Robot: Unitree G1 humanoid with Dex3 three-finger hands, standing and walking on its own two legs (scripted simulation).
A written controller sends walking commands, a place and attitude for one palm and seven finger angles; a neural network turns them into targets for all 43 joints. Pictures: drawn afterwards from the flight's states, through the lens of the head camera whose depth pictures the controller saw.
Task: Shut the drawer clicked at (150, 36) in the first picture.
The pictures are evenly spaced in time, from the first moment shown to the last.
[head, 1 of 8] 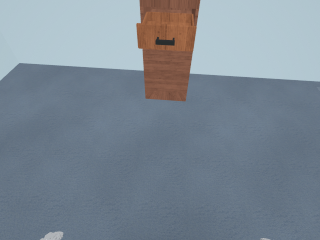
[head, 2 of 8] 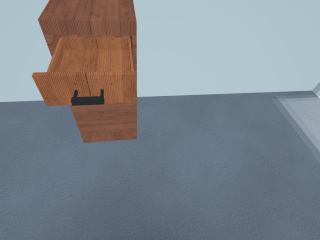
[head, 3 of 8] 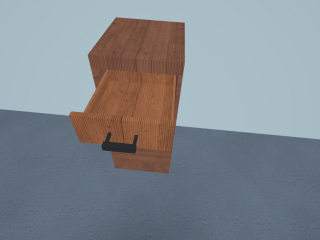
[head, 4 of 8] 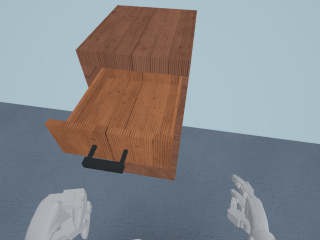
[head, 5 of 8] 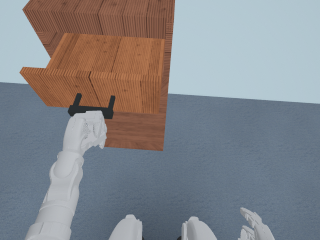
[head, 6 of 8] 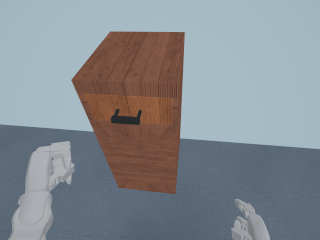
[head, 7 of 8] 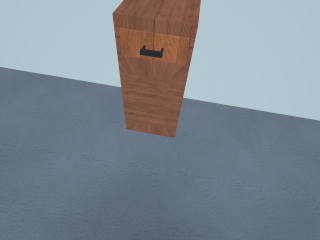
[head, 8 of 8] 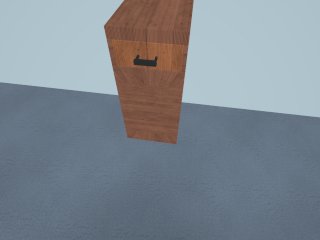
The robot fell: no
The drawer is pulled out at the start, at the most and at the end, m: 0.28 0.28 0.00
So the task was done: yes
